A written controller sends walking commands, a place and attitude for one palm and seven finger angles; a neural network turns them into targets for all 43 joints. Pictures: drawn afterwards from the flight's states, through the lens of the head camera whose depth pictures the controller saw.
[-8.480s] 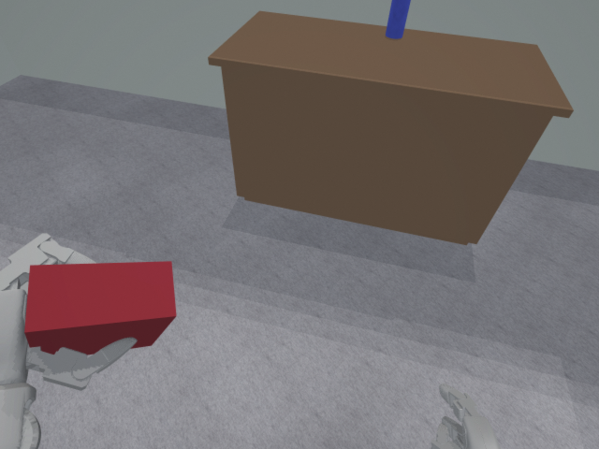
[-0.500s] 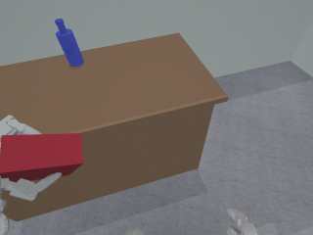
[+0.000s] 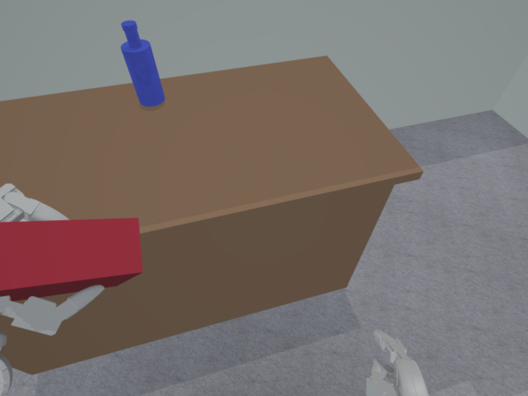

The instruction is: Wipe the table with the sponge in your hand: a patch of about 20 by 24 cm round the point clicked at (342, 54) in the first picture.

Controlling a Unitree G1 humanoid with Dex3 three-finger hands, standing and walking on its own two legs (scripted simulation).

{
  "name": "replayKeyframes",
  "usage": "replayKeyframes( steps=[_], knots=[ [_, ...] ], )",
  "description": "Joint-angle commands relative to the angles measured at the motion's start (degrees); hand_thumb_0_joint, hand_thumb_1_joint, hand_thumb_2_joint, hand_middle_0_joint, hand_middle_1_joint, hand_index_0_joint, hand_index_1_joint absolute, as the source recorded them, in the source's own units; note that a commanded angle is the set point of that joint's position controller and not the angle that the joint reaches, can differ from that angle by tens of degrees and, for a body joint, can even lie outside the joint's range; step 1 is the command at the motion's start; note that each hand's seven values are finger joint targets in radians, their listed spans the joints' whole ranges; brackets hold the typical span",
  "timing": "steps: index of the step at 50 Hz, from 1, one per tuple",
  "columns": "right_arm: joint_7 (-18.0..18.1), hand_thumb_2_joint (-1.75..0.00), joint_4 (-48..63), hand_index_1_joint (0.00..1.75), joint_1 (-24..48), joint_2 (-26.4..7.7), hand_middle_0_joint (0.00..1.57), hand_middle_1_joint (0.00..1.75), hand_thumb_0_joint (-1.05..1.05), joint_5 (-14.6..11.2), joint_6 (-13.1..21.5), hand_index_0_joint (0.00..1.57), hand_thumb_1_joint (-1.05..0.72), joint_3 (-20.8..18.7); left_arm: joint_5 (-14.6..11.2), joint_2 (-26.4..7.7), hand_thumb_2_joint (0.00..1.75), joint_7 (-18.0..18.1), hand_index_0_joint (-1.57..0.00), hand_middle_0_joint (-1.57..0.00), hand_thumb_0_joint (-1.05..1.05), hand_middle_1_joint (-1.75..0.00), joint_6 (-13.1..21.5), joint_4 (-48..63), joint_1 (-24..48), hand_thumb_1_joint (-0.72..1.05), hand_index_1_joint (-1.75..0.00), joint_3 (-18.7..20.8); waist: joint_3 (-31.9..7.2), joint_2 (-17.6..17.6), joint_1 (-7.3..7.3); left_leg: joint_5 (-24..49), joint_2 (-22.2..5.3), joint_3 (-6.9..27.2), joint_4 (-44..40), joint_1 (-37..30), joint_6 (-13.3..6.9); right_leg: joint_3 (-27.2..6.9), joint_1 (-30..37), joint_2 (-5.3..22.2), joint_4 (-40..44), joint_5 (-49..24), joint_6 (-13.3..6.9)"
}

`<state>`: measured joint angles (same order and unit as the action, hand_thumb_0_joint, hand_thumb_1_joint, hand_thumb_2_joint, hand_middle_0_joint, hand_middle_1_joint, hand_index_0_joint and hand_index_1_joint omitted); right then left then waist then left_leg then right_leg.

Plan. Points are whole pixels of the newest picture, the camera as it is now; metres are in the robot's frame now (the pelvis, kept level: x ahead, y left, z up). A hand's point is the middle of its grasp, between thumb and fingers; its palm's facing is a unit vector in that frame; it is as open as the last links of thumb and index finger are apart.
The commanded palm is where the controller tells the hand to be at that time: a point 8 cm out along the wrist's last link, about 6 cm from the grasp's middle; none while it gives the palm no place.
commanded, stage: take the last steps up to it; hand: left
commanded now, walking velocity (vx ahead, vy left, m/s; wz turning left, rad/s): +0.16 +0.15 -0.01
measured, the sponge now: (88, 259) +0.23 +0.21 +0.17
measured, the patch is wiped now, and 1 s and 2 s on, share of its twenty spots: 0.00 0.00 0.00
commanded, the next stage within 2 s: come to a stop and stand still in 0.18 s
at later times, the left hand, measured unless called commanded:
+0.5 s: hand out of the picture +0.25 +0.32 +0.19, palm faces +0.46 -0.78 -0.43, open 10.0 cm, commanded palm +0.17 +0.33 +0.18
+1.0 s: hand out of the picture +0.18 +0.42 +0.16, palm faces +0.47 -0.83 -0.29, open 10.0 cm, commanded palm +0.12 +0.44 +0.18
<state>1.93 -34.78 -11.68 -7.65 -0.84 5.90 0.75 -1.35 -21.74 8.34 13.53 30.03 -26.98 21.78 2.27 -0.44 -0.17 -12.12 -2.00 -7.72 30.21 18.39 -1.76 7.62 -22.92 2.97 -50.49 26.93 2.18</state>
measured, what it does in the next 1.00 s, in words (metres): steps to the left: right foot, then left foot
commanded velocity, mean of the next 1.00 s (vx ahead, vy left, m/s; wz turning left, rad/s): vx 0.04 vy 0.03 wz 0.00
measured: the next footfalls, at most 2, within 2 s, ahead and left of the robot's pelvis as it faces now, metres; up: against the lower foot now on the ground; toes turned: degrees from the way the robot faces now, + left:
right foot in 0.08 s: +0.04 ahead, -0.07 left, +0.00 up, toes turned -9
left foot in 0.50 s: +0.07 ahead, +0.16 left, +0.00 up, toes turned +2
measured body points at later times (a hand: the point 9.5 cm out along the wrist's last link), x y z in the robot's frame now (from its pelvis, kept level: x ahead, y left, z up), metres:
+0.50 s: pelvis +0.00 +0.06 +0.01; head +0.03 +0.05 +0.45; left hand +0.22 +0.36 +0.22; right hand +0.16 -0.22 -0.07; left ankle +0.04 +0.16 -0.73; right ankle +0.00 -0.07 -0.73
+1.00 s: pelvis -0.03 +0.15 +0.01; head -0.04 +0.17 +0.46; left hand +0.15 +0.46 +0.18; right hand +0.14 -0.04 -0.07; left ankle +0.03 +0.16 -0.73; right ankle -0.01 +0.01 -0.73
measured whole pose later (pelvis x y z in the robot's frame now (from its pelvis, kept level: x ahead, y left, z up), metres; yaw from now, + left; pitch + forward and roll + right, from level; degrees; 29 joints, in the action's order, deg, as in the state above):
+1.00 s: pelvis -0.03 +0.15 +0.01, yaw +1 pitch -2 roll -2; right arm 0.5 -33.9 -14.6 -9.9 0.5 8.2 2.7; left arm -1.2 -17.9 6.2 12.0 20.2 -19.5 19.1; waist 1.1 0.0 -3.4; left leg -7.5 6.0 -4.6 22.0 14.0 -4.6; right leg -0.8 -10.8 -0.6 -24.6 15.2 -0.4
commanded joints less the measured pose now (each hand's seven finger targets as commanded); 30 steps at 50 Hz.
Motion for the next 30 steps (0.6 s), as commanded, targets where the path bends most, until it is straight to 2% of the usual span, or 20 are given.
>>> replayKeyframes(
  steps=[1, 3, 5, 6, 7, 10, 11, 13, 16, 17, 18, 19, 20, 21, 22, 24, 25, 27, 29, 30],
  knots=[
    [1.7, -0.9, 7.1, 0.3, 3.7, -10.5, 0.2, 0.3, 0.0, 0.2, 2.3, 0.2, -0.9, -3.2, -0.5, -9.4, 1.3, 1.2, -1.2, -1.2, 0.0, -1.6, 1.7, 11.4, 2.9, 0.1, -1.6, 5.3, -8.2, -7.7, -0.21, -2.2, -11.9, 11.2, -11.1, -3.3, -6.2, 1.7, 8.4, -1.0, 15.3, -1.8, -0.4],
    [2.0, -0.9, 7.0, 0.3, 4.1, -9.8, 0.2, 0.3, 0.0, 0.5, 1.4, 0.2, -0.9, -2.8, -0.1, -9.7, 1.3, 1.3, -1.2, -1.2, 0.0, -1.6, 1.1, 9.5, 3.8, 0.1, -1.6, 5.6, -8.7, -3.0, -0.44, -7.4, -9.2, 9.2, -4.4, 2.0, -3.4, -1.9, 16.4, 2.1, 27.1, -8.4, -2.3],
    [1.4, -0.9, 8.1, 0.3, 5.5, -8.3, 0.2, 0.3, 0.0, 0.9, 0.5, 0.2, -0.9, -2.4, -0.3, -12.9, 1.3, 1.4, -1.2, -1.2, 0.0, -1.6, 0.9, 7.6, 5.4, 0.1, -1.6, 7.6, -5.6, 17.3, -0.24, -17.4, 1.4, 2.9, 20.0, 17.5, 2.0, -33.8, 20.2, 22.5, 37.1, -12.0, -11.7],
    [0.8, -0.9, 7.5, 0.3, 5.9, -10.3, 0.2, 0.3, 0.0, 0.5, 0.9, 0.2, -0.9, -3.2, -1.1, -12.6, 1.3, 1.7, -1.2, -1.2, 0.0, -1.6, 0.8, 7.7, 8.1, 0.1, -1.6, 7.6, -5.7, 16.8, -0.12, -15.8, 1.2, 7.3, 30.4, 18.9, 3.1, -35.4, 18.6, 25.1, 37.5, -16.5, -12.2],
    [0.3, -0.9, 6.4, 0.3, 4.7, -10.6, 0.2, 0.3, 0.0, 0.4, 0.9, 0.2, -0.9, -3.9, -1.3, -10.8, 1.3, 1.3, -1.2, -1.2, 0.0, -1.6, 1.0, 6.4, 7.3, 0.1, -1.6, 6.4, -4.5, 14.7, 0.81, -12.2, 0.0, 9.7, 35.0, 19.5, 3.8, -30.8, 18.3, 23.8, 36.1, -22.6, -12.1],
    [0.5, -0.9, 5.6, 0.3, 6.0, -8.5, 0.2, 0.3, 0.0, 0.8, -0.5, 0.2, -0.9, -1.8, -0.4, -10.6, 1.3, 1.1, -1.2, -1.2, 0.0, -1.6, 3.0, 5.3, 2.5, 0.1, -1.6, 7.3, -6.0, 5.7, 0.31, -7.8, -1.6, 7.9, 35.3, 20.3, 4.5, -14.1, 22.0, 17.9, 30.0, -44.7, -9.3],
    [0.6, -0.9, 5.7, 0.3, 6.6, -8.3, 0.2, 0.3, 0.0, 0.6, -0.6, 0.2, -0.9, -1.7, -0.2, -10.1, 1.3, 1.1, -1.2, -1.2, 0.0, -1.6, 3.4, 6.4, 3.4, 0.1, -1.6, 6.4, -6.6, 4.3, 0.33, -7.6, -1.5, 6.6, 31.5, 18.6, 4.2, -11.6, 22.4, 17.1, 29.1, -47.9, -8.7],
    [0.7, -0.9, 6.2, 0.3, 5.7, -8.6, 0.2, 0.3, 0.0, 0.9, -0.7, 0.2, -0.9, -2.2, 0.0, -9.7, 1.3, 1.2, -1.2, -1.2, 0.0, -1.6, 3.9, 5.8, 1.2, 0.1, -1.6, 6.1, -7.0, 7.1, 0.14, -6.0, -1.3, 4.1, 24.7, 15.3, 3.9, -8.5, 21.7, 15.5, 28.9, -48.5, -8.2],
    [1.2, -0.9, 8.1, 0.3, 5.8, -8.6, 0.2, 0.3, 0.0, 0.7, -0.3, 0.2, -0.9, -2.9, -0.4, -10.1, 1.3, 1.9, -1.2, -1.2, 0.0, -1.6, 3.7, 8.5, -1.0, 0.1, -1.6, 6.6, -8.2, 10.3, -0.82, -5.6, -0.5, 0.9, 13.4, 8.5, 3.3, -7.8, 21.3, 14.3, 28.6, -46.9, -8.7],
    [0.7, -0.9, 8.1, 0.3, 1.8, -7.7, 0.2, 0.3, 0.0, 2.2, 3.6, 0.2, -0.9, -5.0, 3.3, -47.0, 1.3, 2.3, -1.2, -1.2, 0.0, -1.6, 6.6, 16.1, 53.4, 0.1, -1.6, 35.8, -4.5, 18.9, -3.65, -10.1, 2.4, -2.4, 15.8, 13.0, 4.8, -20.5, 15.0, 10.7, 36.5, -49.5, -6.0],
    [1.2, -0.9, 4.6, 0.3, 2.8, -6.7, 0.2, 0.3, 0.0, 2.0, 5.0, 0.2, -0.9, -3.9, 1.2, -17.4, 1.3, 0.7, -1.2, -1.2, 0.0, -1.6, 6.4, -10.5, 23.6, 0.1, -1.6, 15.0, -11.6, 12.2, -2.23, -4.6, 2.8, 5.7, 13.3, 7.1, 2.0, -18.4, 20.5, 14.1, 27.0, -55.8, -9.3],
    [0.4, -0.9, 7.3, 0.3, 1.2, -9.4, 0.2, 0.3, 0.0, 1.1, 4.6, 0.2, -0.9, -4.9, -0.5, -13.6, 1.3, 1.7, -1.2, -1.2, 0.0, -1.6, 6.9, -6.8, 10.3, 0.1, -1.6, 13.3, -12.3, 9.1, -3.62, -2.7, 3.8, 1.7, 10.3, 6.3, 1.8, -14.5, 25.8, 12.2, 26.7, -54.1, -7.3],
    [-0.2, -0.9, 6.9, 0.3, 0.7, -9.5, 0.2, 0.3, 0.0, 0.5, 4.5, 0.2, -0.9, -4.8, -0.3, -13.5, 1.3, 1.8, -1.2, -1.2, 0.0, -1.6, 5.8, -8.3, 8.8, 0.1, -1.6, 12.5, -14.6, 8.6, -3.48, -2.9, 3.6, 0.6, 8.0, 5.6, 1.5, -12.3, 29.6, 11.5, 25.6, -50.8, -8.3],
    [-0.7, -0.9, 6.5, 0.3, 2.3, -9.7, 0.2, 0.3, 0.0, 0.0, 4.9, 0.2, -0.9, -4.9, -0.9, -9.6, 1.3, 1.4, -1.2, -1.2, 0.0, -1.6, 5.6, -8.4, 8.7, 0.1, -1.6, 9.1, -16.0, 4.3, -2.95, -1.0, 4.6, -0.6, 4.8, 1.9, 1.2, -11.0, 28.3, 10.6, 24.5, -47.5, -8.0],
    [-1.2, -0.9, 7.3, 0.3, 1.9, -10.4, 0.2, 0.3, 0.0, 0.1, 5.1, 0.2, -0.9, -5.4, -1.3, -8.8, 1.3, 1.1, -1.2, -1.2, 0.0, -1.6, 5.7, -2.9, 9.9, 0.1, -1.6, 7.2, -15.6, 6.4, -2.62, 1.9, 4.3, 0.0, 0.7, -0.3, 1.3, -8.6, 27.9, 10.1, 23.7, -44.1, -7.2],
    [-1.5, -0.9, 8.3, 0.3, 4.1, -11.6, 0.2, 0.3, 0.0, -0.1, 5.7, 0.2, -0.9, -5.9, -1.9, -6.6, 1.3, 0.1, -1.2, -1.2, 0.0, -1.6, 5.5, 2.0, 8.4, 0.1, -1.6, 3.4, -11.6, 7.2, -2.44, 8.8, 2.0, 3.5, -5.1, -7.4, 0.5, -7.9, 19.4, 7.6, 22.3, -33.9, -5.1],
    [-1.7, -0.9, 8.9, 0.3, 3.9, -12.8, 0.2, 0.3, 0.0, -0.3, 6.0, 0.2, -0.9, -6.3, -1.9, -6.3, 1.3, -0.4, -1.2, -1.2, 0.0, -1.6, 5.4, 4.6, 8.6, 0.1, -1.6, 2.1, -10.3, 5.8, -2.07, 15.6, -1.6, 7.7, -6.7, -10.4, -0.8, -7.6, 14.4, 5.7, 20.0, -26.3, -4.2],
    [-2.3, -0.9, 10.7, 0.3, 4.0, -14.4, 0.2, 0.3, 0.0, -0.7, 6.1, 0.2, -0.9, -6.4, -1.1, -7.1, 1.3, -1.2, -1.2, -1.2, 0.0, -1.6, 5.6, 8.8, 8.7, 0.1, -1.6, 1.5, -7.9, -5.4, -1.26, 25.8, -9.8, 19.1, -8.9, -13.1, -5.2, -4.1, 3.4, -0.4, 9.3, -9.6, -2.2],
    [-2.6, -0.9, 9.9, 0.3, 5.1, -11.8, 0.2, 0.3, 0.0, 0.9, 5.9, 0.2, -0.9, -5.0, -0.2, -11.2, 1.3, -1.1, -1.2, -1.2, 0.0, -1.6, 5.9, 11.5, 11.4, 0.1, -1.6, 4.1, -5.6, -15.8, -1.52, 28.9, -10.5, 20.9, -12.4, -11.1, -5.2, -4.1, -0.3, -0.6, 3.7, 0.8, -2.3],
    [-2.6, -0.9, 9.8, 0.3, 5.2, -11.2, 0.2, 0.3, 0.0, 1.0, 6.1, 0.2, -0.9, -4.5, 0.2, -12.1, 1.3, -1.0, -1.2, -1.2, 0.0, -1.6, 6.4, 13.1, 13.1, 0.1, -1.6, 4.9, -5.7, -14.7, -2.0, 24.1, -9.6, 18.3, -12.3, -8.4, -4.4, -4.5, 1.6, -0.1, 5.6, 0.6, -2.8]
  ],
)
